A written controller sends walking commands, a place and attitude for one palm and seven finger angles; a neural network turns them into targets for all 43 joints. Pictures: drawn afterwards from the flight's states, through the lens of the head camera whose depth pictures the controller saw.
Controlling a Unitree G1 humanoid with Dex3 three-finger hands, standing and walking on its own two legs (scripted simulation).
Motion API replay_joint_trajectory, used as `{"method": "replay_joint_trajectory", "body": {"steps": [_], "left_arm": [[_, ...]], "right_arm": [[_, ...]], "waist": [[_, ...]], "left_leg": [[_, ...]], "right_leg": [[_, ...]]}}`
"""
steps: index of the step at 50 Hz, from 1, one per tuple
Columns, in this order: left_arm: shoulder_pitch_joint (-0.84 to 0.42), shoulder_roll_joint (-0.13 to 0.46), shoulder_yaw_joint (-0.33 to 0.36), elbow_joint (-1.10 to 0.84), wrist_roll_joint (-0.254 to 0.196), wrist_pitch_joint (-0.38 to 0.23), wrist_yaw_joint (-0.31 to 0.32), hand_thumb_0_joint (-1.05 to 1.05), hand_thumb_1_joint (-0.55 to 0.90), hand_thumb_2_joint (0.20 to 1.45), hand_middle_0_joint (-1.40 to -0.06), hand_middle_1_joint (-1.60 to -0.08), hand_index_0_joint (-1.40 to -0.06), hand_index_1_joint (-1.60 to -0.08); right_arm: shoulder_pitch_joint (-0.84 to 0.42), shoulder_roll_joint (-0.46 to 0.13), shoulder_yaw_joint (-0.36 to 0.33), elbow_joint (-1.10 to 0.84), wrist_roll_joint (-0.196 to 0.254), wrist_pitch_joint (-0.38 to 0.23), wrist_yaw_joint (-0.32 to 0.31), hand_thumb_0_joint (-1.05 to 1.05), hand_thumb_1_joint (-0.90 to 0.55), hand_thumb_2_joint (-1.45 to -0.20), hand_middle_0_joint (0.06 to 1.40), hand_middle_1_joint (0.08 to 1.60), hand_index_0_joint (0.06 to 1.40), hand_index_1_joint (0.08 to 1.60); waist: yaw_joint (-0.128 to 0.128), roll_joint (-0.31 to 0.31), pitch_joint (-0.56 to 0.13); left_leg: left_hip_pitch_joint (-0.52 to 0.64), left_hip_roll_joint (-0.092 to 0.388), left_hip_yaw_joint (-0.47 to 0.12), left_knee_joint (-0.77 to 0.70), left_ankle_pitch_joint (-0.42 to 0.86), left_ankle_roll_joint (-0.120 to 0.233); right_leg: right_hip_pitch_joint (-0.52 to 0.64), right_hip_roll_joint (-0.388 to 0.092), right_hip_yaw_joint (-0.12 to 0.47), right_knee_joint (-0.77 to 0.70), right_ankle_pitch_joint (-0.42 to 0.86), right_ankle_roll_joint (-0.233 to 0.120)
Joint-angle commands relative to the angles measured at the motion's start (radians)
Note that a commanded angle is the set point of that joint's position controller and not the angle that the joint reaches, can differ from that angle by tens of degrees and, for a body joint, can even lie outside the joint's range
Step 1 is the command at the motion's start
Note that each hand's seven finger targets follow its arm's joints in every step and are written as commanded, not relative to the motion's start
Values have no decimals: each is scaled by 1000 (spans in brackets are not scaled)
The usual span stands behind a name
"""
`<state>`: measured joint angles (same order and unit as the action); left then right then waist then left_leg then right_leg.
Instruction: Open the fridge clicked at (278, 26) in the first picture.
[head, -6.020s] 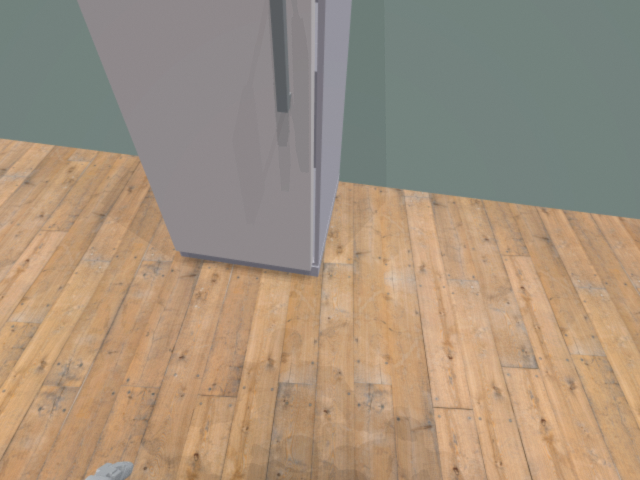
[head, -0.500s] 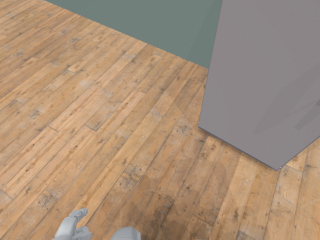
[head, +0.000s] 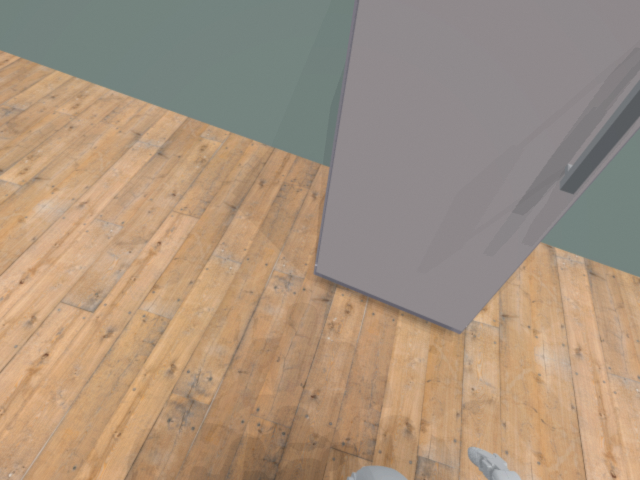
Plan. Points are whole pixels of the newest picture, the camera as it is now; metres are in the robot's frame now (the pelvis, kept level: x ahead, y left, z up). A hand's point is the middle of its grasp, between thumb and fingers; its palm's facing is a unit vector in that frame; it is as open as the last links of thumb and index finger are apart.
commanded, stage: turn to face it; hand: right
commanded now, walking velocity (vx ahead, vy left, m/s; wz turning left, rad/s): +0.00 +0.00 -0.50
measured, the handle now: (627, 104) +0.68 -0.41 +0.17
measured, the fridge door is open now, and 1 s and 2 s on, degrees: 0 0 0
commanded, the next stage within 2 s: take the last steps up to it in 0.46 s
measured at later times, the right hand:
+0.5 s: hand out of the picture -0.06 -0.28 -0.18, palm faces +0.29 +0.93 -0.23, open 7.4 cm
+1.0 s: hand out of the picture -0.04 -0.20 -0.15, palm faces +0.35 +0.91 -0.22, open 7.3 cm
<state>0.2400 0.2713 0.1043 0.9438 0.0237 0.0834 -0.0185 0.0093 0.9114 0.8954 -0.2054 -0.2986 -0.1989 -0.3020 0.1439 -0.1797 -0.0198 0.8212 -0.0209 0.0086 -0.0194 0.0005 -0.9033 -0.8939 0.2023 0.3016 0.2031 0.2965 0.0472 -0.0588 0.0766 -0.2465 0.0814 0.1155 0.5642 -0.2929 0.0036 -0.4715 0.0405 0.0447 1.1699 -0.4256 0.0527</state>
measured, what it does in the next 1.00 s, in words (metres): steps on the spot, turning right: right foot, then left foot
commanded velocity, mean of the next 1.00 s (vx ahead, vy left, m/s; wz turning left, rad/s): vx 0.14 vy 0.01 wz -0.19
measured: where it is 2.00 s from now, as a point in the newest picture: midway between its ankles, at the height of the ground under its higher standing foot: outside the picture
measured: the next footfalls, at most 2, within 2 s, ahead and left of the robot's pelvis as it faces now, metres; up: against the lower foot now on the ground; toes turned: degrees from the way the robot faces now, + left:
right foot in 0.28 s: +0.01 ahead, -0.15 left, +0.00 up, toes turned -15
left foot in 0.92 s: +0.03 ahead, +0.06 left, +0.00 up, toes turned -12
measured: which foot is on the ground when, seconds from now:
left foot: down 0.00-0.28, up 0.30-0.90, down 0.92-1.00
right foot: up 0.00-0.26, down 0.28-0.92, up 0.94-1.00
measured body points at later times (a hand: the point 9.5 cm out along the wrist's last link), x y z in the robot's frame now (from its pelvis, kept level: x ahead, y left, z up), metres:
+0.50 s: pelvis -0.03 -0.07 +0.01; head -0.02 -0.10 +0.46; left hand +0.13 +0.15 -0.11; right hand -0.08 -0.33 -0.16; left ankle -0.02 +0.10 -0.65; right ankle -0.03 -0.14 -0.73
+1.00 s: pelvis -0.01 -0.02 +0.01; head -0.03 +0.01 +0.46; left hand -0.01 +0.21 -0.16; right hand -0.06 -0.25 -0.14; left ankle -0.01 +0.07 -0.73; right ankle -0.03 -0.14 -0.69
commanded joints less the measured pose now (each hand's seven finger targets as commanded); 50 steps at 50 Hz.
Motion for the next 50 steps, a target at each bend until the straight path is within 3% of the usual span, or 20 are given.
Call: {"method": "replay_joint_trajectory", "body": {"steps": [1, 9, 12, 13, 14, 15, 17, 19, 22, 28, 33, 36, 40, 43, 44, 45, 46, 47, 48, 50], "left_arm": [[-15, 53, 3, -74, -1, -20, -15, 0, 900, 900, -200, -300, -200, -300], [-113, 23, -26, -90, -14, -37, -10, 0, 900, 900, -200, -300, -200, -300], [-41, 34, -28, -67, -12, -53, -3, 0, 900, 900, -200, -300, -200, -300], [5, 76, -20, -55, -10, -64, -3, 0, 900, 900, -200, -300, -200, -300], [33, 182, 2, -59, -3, -73, -1, 0, 900, 900, -200, -300, -200, -300], [79, 239, 10, -48, -4, -67, 7, 0, 900, 900, -200, -300, -200, -300], [29, 184, -5, -36, 1, -69, 35, 0, 900, 900, -200, -300, -200, -300], [-67, 129, -26, -55, -5, -78, 40, 0, 900, 900, -200, -300, -200, -300], [-53, 107, -33, -45, -12, -86, 42, 0, 900, 900, -200, -300, -200, -300], [-5, 84, -28, -18, -11, -86, 45, 0, 900, 900, -200, -300, -200, -300], [64, 62, -28, 20, 0, -94, 44, 0, 900, 900, -200, -300, -200, -300], [109, 63, -27, 48, 3, -101, 46, 0, 900, 900, -200, -300, -200, -300], [115, 64, -27, 72, 5, -104, 46, 0, 900, 900, -200, -300, -200, -300], [97, 53, -29, 92, 2, -99, 45, 0, 900, 900, -200, -300, -200, -300], [93, 29, -30, 98, -2, -99, 42, 0, 900, 900, -200, -300, -200, -300], [101, -30, -40, 90, -10, -102, 40, 0, 900, 900, -200, -300, -200, -300], [63, -73, -51, 48, -9, -104, 35, 0, 900, 900, -200, -300, -200, -300], [15, -2, -34, 32, 10, -100, 24, 0, 900, 900, -200, -300, -200, -300], [2, -6, -24, 39, 9, -89, 15, 0, 900, 900, -200, -300, -200, -300], [98, -40, -20, 86, 12, -78, 4, 0, 900, 900, -200, -300, -200, -300]], "right_arm": [[27, -195, -59, -46, -1, -24, -20, 0, -900, -900, 200, 300, 200, 300], [127, -256, -80, 31, -14, -9, -15, 0, -900, -900, 200, 300, 200, 300], [120, -257, -84, 51, -6, 0, -10, 0, -900, -900, 200, 300, 200, 300], [123, -236, -81, 51, 5, 7, -8, 0, -900, -900, 200, 300, 200, 300], [143, -169, -70, 28, 12, 13, -2, 0, -900, -900, 200, 300, 200, 300], [89, -132, -49, -4, 5, 18, -4, 0, -900, -900, 200, 300, 200, 300], [26, -152, -58, 34, 7, 36, -13, 0, -900, -900, 200, 300, 200, 300], [88, -156, -61, 86, 4, 30, 3, 0, -900, -900, 200, 300, 200, 300], [127, -155, -60, 124, 4, 32, 2, 0, -900, -900, 200, 300, 200, 300], [104, -136, -56, 126, 3, 33, -5, 0, -900, -900, 200, 300, 200, 300], [73, -101, -40, 130, -6, 20, 6, 0, -900, -900, 200, 300, 200, 300], [48, -85, -32, 126, -8, 7, 16, 0, -900, -900, 200, 300, 200, 300], [83, -60, -26, 141, -3, -4, 21, 0, -900, -900, 200, 300, 200, 300], [213, -37, -29, 199, 0, -14, 20, 0, -900, -900, 200, 300, 200, 300], [274, -59, -36, 223, -3, -21, 15, 0, -900, -900, 200, 300, 200, 300], [326, -108, -49, 239, -13, -30, 5, 0, -900, -900, 200, 300, 200, 300], [365, -172, -65, 235, -14, -28, -6, 0, -900, -900, 200, 300, 200, 300], [370, -185, -67, 231, 4, -41, -11, 0, -900, -900, 200, 300, 200, 300], [316, -157, -60, 230, 5, -46, -14, 0, -900, -900, 200, 300, 200, 300], [220, -84, -38, 217, 4, -58, -9, 0, -900, -900, 200, 300, 200, 300]], "waist": [[-34, 255, -68], [-88, 302, -100], [-47, 256, -126], [-17, 145, -151], [-6, -163, -175], [21, -255, -150], [12, -198, -87], [-42, -91, -78], [-48, -73, -90], [-34, -45, -88], [-8, -52, -44], [5, -47, -29], [-17, -52, -22], [-74, -52, -12], [-101, 9, -1], [-120, 162, 11], [-145, 365, 56], [-147, 288, 77], [-110, 239, 135], [-34, 165, 149]], "left_leg": [[85, 243, -96, -228, 338, 90], [142, 292, -51, -158, 441, 118], [77, 264, 11, -50, 409, 52], [-13, 237, 43, 67, 317, 6], [-238, 107, 86, 277, -64, -69], [-298, 57, 16, 423, -371, -85], [-298, 51, -100, 559, -272, -72], [-292, 56, -99, 587, -135, -78], [-266, 42, -99, 580, -62, -91], [-269, 31, -110, 490, -68, -100], [-251, 13, -101, 373, -110, -75], [-232, 1, -93, 290, -144, -53], [-89, -26, -70, 125, -157, -30], [144, -66, -16, -84, -55, -20], [274, -43, -49, -184, -38, -11], [368, 111, -242, -302, -245, 38], [339, 331, -547, -476, -502, 134], [187, 380, -637, -543, -622, 167], [65, 353, -602, -567, -626, 155], [19, 240, -357, -517, -371, 97]], "right_leg": [[-67, -68, -28, 33, 41, 26], [70, -66, -126, -369, -51, 5], [241, -49, -164, -622, 126, -13], [378, -92, -123, -762, 256, -29], [516, -327, 181, -821, 516, -112], [450, -464, 280, -838, 755, -218], [331, -392, 251, -861, 625, -213], [338, -320, 152, -860, 599, -194], [365, -271, 101, -880, 619, -172], [407, -282, 166, -912, 505, -202], [354, -294, 277, -1004, 29, -232], [336, -295, 322, -1027, -105, -243], [237, -278, 320, -1023, -153, -236], [97, -213, 235, -970, -191, -188], [-3, -160, 194, -877, -192, -157], [-160, -79, 89, -665, -176, -110], [-297, 9, -60, -411, -137, -74], [-284, -55, -13, -268, -76, -79], [-259, -79, -8, -186, -3, -78], [-211, -105, -33, -108, 144, -55]]}}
